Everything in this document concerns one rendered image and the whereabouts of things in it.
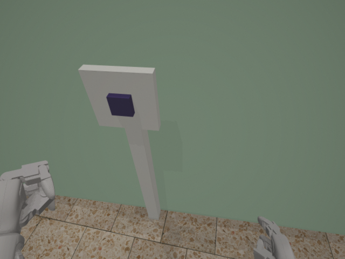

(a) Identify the panel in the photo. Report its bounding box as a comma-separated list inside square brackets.
[78, 65, 161, 220]

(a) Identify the button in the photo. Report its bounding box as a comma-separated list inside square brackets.
[106, 93, 135, 117]

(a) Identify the left robot forearm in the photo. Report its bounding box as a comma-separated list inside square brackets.
[0, 233, 25, 259]

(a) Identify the left robot hand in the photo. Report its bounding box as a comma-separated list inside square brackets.
[0, 160, 55, 234]

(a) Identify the right robot hand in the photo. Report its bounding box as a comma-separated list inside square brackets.
[253, 216, 295, 259]

